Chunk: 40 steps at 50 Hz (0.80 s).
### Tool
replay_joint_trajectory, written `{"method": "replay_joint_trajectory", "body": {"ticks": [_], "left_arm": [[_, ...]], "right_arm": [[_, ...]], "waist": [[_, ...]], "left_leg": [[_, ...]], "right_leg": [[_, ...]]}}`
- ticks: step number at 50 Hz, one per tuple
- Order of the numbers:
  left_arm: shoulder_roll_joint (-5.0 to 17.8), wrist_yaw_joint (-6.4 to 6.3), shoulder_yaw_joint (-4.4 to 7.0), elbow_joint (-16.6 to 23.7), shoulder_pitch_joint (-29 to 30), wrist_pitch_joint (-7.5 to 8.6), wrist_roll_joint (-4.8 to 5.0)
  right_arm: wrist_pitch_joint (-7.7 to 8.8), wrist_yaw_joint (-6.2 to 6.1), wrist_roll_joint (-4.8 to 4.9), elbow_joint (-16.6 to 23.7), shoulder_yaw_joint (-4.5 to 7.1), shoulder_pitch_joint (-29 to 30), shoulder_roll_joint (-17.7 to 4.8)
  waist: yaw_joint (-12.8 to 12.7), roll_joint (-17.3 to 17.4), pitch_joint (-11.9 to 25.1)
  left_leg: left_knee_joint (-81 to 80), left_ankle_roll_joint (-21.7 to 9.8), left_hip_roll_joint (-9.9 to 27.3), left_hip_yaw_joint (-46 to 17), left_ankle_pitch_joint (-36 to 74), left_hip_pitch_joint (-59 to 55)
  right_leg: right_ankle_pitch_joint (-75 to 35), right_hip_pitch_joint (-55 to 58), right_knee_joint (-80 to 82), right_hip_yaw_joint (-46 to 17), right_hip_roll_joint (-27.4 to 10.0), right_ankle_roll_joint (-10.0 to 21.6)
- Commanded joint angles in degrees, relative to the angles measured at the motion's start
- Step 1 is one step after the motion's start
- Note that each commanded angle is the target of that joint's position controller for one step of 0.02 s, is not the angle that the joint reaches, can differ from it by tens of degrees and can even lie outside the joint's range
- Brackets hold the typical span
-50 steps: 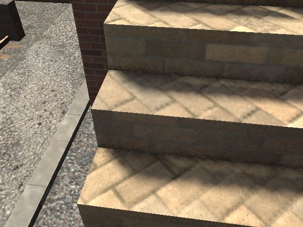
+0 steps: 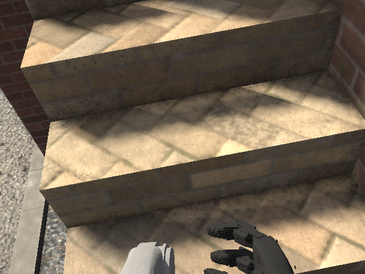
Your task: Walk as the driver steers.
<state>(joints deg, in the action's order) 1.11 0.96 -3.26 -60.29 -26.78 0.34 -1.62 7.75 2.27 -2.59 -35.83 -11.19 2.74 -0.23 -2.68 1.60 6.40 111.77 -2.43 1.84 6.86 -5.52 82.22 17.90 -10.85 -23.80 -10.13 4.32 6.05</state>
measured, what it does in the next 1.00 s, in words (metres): climbs: left foot 0.20 m higher, then right foot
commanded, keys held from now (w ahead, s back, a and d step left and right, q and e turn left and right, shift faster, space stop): w+e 0.32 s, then w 0.02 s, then w+q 0.66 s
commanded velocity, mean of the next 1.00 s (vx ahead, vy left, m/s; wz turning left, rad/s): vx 0.38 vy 0.15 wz -0.06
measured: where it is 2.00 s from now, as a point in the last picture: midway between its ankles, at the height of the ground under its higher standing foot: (166, 140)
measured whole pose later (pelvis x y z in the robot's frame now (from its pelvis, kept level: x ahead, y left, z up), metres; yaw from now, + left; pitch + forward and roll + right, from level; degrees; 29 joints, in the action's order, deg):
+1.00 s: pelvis +0.37 -0.03 +0.30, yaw -2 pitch +0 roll -2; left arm 18.4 -1.1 3.1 -37.2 0.9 1.5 -2.3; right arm -2.4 1.8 -0.5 -35.8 -0.5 -15.6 -14.3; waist 3.8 -1.4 2.4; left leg 66.1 -8.9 -8.4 -6.6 -38.3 38.7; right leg 10.7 -45.1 -108.1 -3.7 -3.7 5.7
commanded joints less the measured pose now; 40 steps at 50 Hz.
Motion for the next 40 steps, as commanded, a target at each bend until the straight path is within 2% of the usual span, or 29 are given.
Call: {"method": "replay_joint_trajectory", "body": {"ticks": [1,3,4,5,6,7,8,9,10,12,13,15,18,19,21,23,24,25,26,27,28,29,30,32,34,35,37,39,40], "left_arm": [[11.2,-2.55,2.40,1.1,-4.9,0.19,1.09],[20.8,-2.23,4.95,2.4,1.7,2.64,-0.80],[23.7,-2.65,5.94,6.5,11.8,4.57,-1.04],[20.7,-0.76,5.90,10.6,17.0,6.61,-1.12],[10.2,2.04,3.90,13.5,23.3,7.36,-1.84],[10.4,6.36,3.77,16.5,26.8,7.96,-1.64],[7.9,7.52,2.70,23.5,32.2,7.07,-0.01],[7.2,7.77,1.65,25.6,29.6,5.79,-0.71],[6.4,7.42,0.96,25.1,22.5,4.19,-1.44],[4.3,6.47,-0.59,24.4,14.9,2.66,1.91],[4.4,5.04,-1.39,24.8,15.5,2.72,2.05],[8.4,2.25,-0.78,27.0,21.4,2.08,1.59],[9.2,-0.36,-0.09,23.9,20.5,1.88,1.85],[9.1,-0.82,-0.19,21.6,16.6,1.66,1.20],[11.2,-1.30,0.04,21.9,22.4,1.20,0.35],[12.9,-1.40,1.25,20.9,24.0,1.42,0.22],[16.9,-0.58,3.08,19.0,19.6,2.73,0.20],[19.3,-1.13,4.75,15.8,14.8,3.16,-0.10],[20.5,-1.73,4.65,13.4,10.6,3.28,-2.05],[27.0,-3.06,6.16,10.7,2.7,2.48,-4.55],[28.8,-3.62,7.39,11.0,-5.7,1.92,-6.36],[25.5,-3.42,6.83,11.0,-7.6,1.05,-5.91],[23.9,-3.46,7.33,9.3,-4.6,0.58,-3.87],[18.0,-6.42,5.98,7.6,0.0,1.50,-1.23],[12.6,-7.73,2.77,9.1,9.9,2.41,-0.64],[13.6,-7.01,2.25,11.9,18.7,1.56,-0.25],[24.5,-6.65,4.31,15.9,28.7,0.01,-0.88],[32.7,-5.55,6.84,13.1,19.1,0.47,1.72],[36.7,-5.65,8.69,13.1,18.6,0.24,1.41]], "right_arm": [[1.87,-1.70,-0.33,12.7,2.10,16.5,-2.1],[0.14,-2.09,-0.83,6.0,7.90,-5.3,-12.0],[-0.30,-1.55,-0.44,0.2,11.96,-24.7,-21.3],[-1.28,-1.66,-2.16,-5.6,14.30,-38.2,-28.1],[-3.26,-4.52,-2.38,-8.5,14.96,-38.3,-27.0],[-4.73,-6.81,-1.64,-10.1,12.16,-31.7,-18.9],[-5.32,-7.79,-0.73,-13.4,10.51,-24.6,-12.2],[-5.62,-7.81,-0.79,-15.5,8.15,-18.3,-4.2],[-5.96,-7.61,-1.20,-16.7,7.75,-14.0,-1.2],[-6.00,-5.79,-1.80,-18.3,7.67,-9.3,-1.9],[-5.82,-4.68,-1.66,-18.5,8.04,-8.6,-4.6],[-4.26,-3.44,-2.06,-18.8,8.73,-6.7,-10.1],[-3.00,-2.59,-2.21,-19.4,9.90,-14.4,-15.7],[-4.48,-3.08,0.32,-16.6,11.42,-12.2,-19.7],[-6.63,-4.08,1.11,-11.9,12.13,-14.0,-22.3],[-7.43,-3.60,3.03,-13.0,12.38,-20.4,-24.2],[-8.52,-2.94,3.25,-13.0,11.93,-22.9,-23.0],[-7.34,-2.80,2.45,-9.6,11.35,-17.2,-21.0],[-6.41,-2.41,3.48,-4.5,9.83,-10.0,-18.4],[-3.53,-1.48,-0.24,-2.7,9.06,-15.2,-12.5],[-0.46,-0.52,1.80,-6.5,10.23,-25.1,-10.8],[0.22,-0.61,5.02,-2.1,11.78,-16.7,-13.7],[-0.49,-1.04,6.03,4.7,10.50,-6.9,-9.8],[-4.74,-1.01,4.71,13.1,7.36,1.8,-4.1],[-6.71,1.67,4.07,16.9,7.52,-1.8,-7.0],[-7.47,2.07,4.30,17.9,7.43,-4.4,-9.5],[-8.84,-0.25,3.52,18.0,6.27,-2.0,-10.2],[-9.80,-2.24,4.44,15.8,6.89,-5.0,-11.5],[-11.15,-2.92,2.64,12.6,9.21,-16.2,-14.3]], "waist": [[5.2,-11.6,9.2],[16.6,-19.5,19.6],[25.3,-17.6,22.5],[25.9,2.7,30.2],[24.6,24.7,25.6],[19.0,17.8,15.0],[11.8,10.6,-1.7],[5.0,3.0,-9.1],[-0.2,-2.3,-10.6],[-6.1,-4.2,-12.8],[-6.6,-4.2,-12.4],[-5.5,1.2,-12.0],[-1.3,-0.3,-4.3],[-2.2,0.9,-5.2],[1.9,-1.2,-4.9],[3.0,5.8,-0.3],[1.1,2.0,1.2],[-1.8,3.8,3.0],[-4.3,3.0,0.3],[-1.9,-11.4,5.0],[-1.7,-12.8,20.1],[-3.9,-6.9,22.2],[-2.4,-7.8,15.2],[1.7,-12.4,2.2],[10.5,-9.3,-5.6],[15.3,-7.2,-8.5],[17.4,-5.3,-7.9],[15.7,-13.4,1.9],[19.0,-18.4,7.9]], "left_leg": [[-31.0,-1.1,-6.5,9.2,-10.0,-52.5],[-37.5,-4.1,-5.5,-2.7,-26.5,-63.7],[-49.0,-7.5,-0.9,-18.2,-38.2,-75.0],[-63.9,-14.2,9.2,-38.3,-32.3,-94.9],[-91.1,-22.1,21.2,-74.2,-33.5,-96.1],[-92.8,-20.6,19.8,-77.4,-47.4,-85.0],[-89.6,-17.1,19.0,-61.3,-49.2,-70.0],[-87.4,-13.0,17.9,-48.5,-43.3,-57.2],[-85.9,-8.4,16.9,-38.0,-38.5,-49.5],[-89.2,-3.7,15.1,-17.5,-24.5,-39.3],[-92.4,-2.6,13.3,-8.4,-17.1,-36.9],[-95.8,-3.8,9.0,4.2,-9.3,-33.9],[-94.4,-6.4,11.4,2.0,-8.9,-49.9],[-93.7,-5.4,8.5,5.2,-10.3,-58.7],[-95.7,-6.2,8.1,5.8,1.1,-56.3],[-91.4,-8.9,9.8,-0.4,19.4,-67.8],[-80.1,-6.5,4.7,2.2,33.9,-75.8],[-67.0,-3.0,4.0,0.3,37.3,-72.2],[-51.2,0.3,2.3,-1.1,13.0,-66.3],[-14.9,4.0,-5.7,-7.4,-29.8,-35.4],[15.9,5.4,-9.2,-22.3,-30.1,-24.2],[33.3,6.8,-8.5,-22.3,-25.7,-15.9],[38.4,6.1,-6.0,-19.5,-23.4,-1.6],[52.8,5.2,-1.8,-19.5,-26.3,9.3],[41.3,2.9,3.0,-23.3,-23.5,1.8],[17.5,2.4,5.1,-21.3,-21.9,-10.0],[-11.7,2.1,3.8,-7.3,-12.7,-40.1],[-15.4,-1.3,-2.6,1.1,-27.3,-54.3],[-16.4,-1.8,-4.1,0.9,-34.4,-53.7]], "right_leg": [[-59.1,-21.2,18.2,-3.4,-8.1,5.3],[-112.1,-2.6,-1.8,-1.4,-11.1,4.2],[-111.4,-3.1,-18.3,-6.9,-11.5,5.8],[-91.7,-17.9,-35.3,-5.8,-6.2,5.4],[-13.8,-40.9,-70.3,-7.9,5.8,0.7],[-11.4,-49.5,-92.2,-12.2,3.2,1.2],[-5.7,-59.6,-99.0,-7.5,0.2,-0.5],[-4.7,-59.9,-104.7,-4.9,-1.1,0.1],[-6.7,-56.3,-107.3,-4.1,-2.4,1.2],[-9.4,-53.4,-105.7,-1.7,-5.0,0.8],[-13.6,-51.7,-99.6,0.9,-5.9,0.2],[-24.0,-45.5,-88.1,4.5,-4.7,-1.7],[-26.5,-45.3,-86.4,7.8,-6.3,-1.4],[-18.1,-44.4,-72.9,9.1,-9.4,-2.0],[-16.8,-24.6,-47.6,16.5,-10.6,-1.2],[-11.9,-14.9,-28.5,23.3,-6.8,-1.3],[-13.0,-10.4,-16.8,26.1,-2.9,0.1],[-31.3,0.8,-2.2,22.0,-4.8,-0.9],[-48.6,5.8,13.1,14.4,-10.6,-2.9],[-110.3,30.8,-11.9,1.2,-24.5,2.2],[-125.0,35.9,-15.4,-9.1,-36.5,11.9],[-96.4,35.0,-11.3,-11.4,-35.9,13.5],[-66.4,35.7,-6.9,-8.8,-33.9,11.9],[-41.4,27.5,0.5,-5.6,-35.8,5.5],[-37.8,8.0,5.1,5.5,-33.5,-0.1],[-31.7,-6.5,9.4,17.3,-27.7,-3.7],[-36.9,-28.2,22.0,32.5,-18.1,-2.8],[-95.5,-10.6,17.9,29.7,-22.0,3.0],[-122.9,4.2,8.6,27.1,-25.1,4.2]]}}
Next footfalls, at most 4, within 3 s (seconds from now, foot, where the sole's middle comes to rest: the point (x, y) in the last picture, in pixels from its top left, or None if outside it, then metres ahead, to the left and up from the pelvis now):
0.08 left None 0.21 0.10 -0.59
0.52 right None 0.27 -0.26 -0.59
0.86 left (201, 229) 0.50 0.04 -0.37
1.36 right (284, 244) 0.46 -0.17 -0.39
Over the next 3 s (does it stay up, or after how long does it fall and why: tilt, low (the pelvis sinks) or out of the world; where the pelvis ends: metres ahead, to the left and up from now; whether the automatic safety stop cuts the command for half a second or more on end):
stays up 1.09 0.25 0.92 its command is cut before an obstacle after 0.4 s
